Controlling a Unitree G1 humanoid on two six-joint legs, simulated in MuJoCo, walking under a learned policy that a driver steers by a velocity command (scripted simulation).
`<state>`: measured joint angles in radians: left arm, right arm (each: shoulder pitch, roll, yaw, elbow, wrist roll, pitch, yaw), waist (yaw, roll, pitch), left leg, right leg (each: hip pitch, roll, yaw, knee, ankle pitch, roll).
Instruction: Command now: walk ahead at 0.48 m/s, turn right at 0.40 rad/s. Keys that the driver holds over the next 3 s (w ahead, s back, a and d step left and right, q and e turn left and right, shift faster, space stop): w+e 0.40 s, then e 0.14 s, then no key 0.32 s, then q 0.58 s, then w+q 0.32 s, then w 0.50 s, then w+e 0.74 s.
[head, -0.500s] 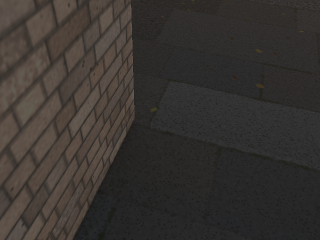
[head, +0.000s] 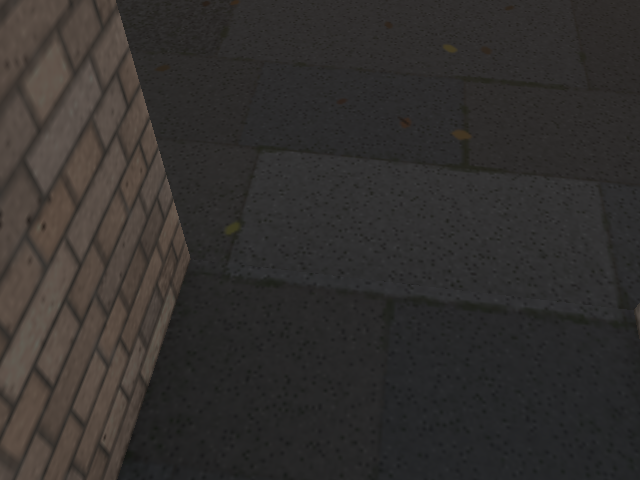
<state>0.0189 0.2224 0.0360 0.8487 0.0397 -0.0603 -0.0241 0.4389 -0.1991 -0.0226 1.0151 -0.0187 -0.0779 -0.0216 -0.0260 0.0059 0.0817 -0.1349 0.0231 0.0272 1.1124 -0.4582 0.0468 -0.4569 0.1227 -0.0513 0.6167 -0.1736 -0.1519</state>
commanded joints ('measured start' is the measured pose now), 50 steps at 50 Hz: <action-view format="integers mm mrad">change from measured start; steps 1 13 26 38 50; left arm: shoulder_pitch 207 462 520 281 167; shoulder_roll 135 150 76 53 167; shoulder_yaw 41 41 25 5 10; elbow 12 81 51 9 -41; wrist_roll -29 -54 -73 -24 -28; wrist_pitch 18 -22 -19 76 46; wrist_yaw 23 20 54 23 63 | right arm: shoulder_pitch -29 -442 -48 -246 -96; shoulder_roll -147 -113 -340 -154 -151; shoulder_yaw -28 -33 -47 -7 -15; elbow -106 -245 -190 -167 -129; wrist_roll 11 -7 -24 -6 18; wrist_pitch -29 46 -34 -7 53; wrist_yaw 0 4 -9 2 8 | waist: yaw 77 116 -55 82 6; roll -14 -49 134 144 -134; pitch -102 0 -363 -133 -90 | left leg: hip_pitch -503 -537 510 -126 -312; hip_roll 37 23 352 200 -22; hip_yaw -82 -51 -396 -95 -84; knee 259 -299 -560 -821 -200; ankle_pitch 181 442 1130 890 -58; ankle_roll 28 -81 151 162 8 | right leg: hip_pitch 445 366 68 103 297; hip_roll -358 -200 -8 -81 -409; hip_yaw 606 415 318 65 317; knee -380 -419 504 236 -368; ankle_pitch -209 306 22 -95 232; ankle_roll -170 9 152 115 -60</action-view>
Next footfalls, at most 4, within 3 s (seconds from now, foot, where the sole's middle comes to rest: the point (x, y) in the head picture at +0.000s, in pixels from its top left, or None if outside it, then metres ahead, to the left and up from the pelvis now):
0.50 left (317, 462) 0.47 0.03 -0.75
0.90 right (437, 476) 0.44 -0.21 -0.75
1.44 left None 0.39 0.00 -0.75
2.00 right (418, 398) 0.60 -0.19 -0.75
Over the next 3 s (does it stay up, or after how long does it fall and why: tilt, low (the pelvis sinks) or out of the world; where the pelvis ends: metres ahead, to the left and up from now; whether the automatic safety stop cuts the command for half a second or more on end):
stays up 1.01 -0.08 0.01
